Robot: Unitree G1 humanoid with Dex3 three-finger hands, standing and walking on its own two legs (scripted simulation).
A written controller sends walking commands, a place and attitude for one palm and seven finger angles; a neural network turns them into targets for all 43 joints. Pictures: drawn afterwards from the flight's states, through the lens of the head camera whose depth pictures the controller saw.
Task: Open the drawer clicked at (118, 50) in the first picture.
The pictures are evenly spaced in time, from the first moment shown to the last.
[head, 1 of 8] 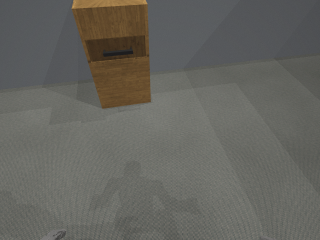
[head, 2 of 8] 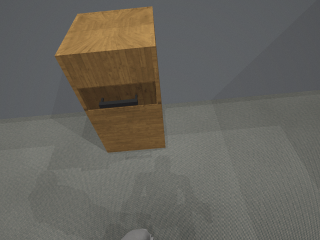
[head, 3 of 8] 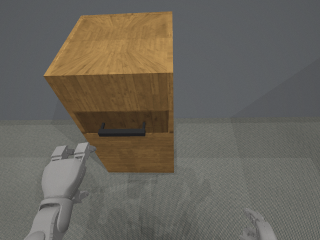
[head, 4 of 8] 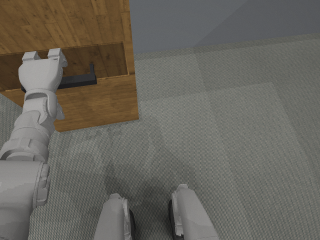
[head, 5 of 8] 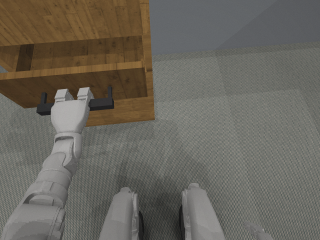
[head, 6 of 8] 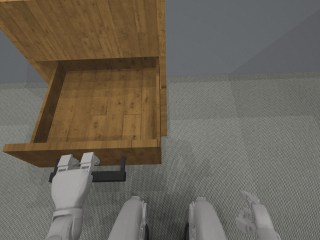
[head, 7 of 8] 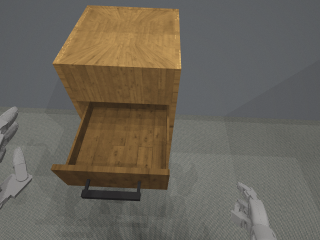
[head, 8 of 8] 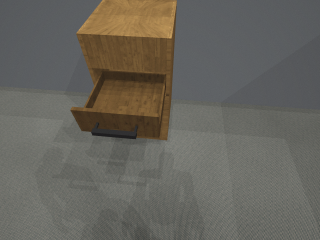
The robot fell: no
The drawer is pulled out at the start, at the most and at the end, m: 0.00 0.30 0.30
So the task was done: yes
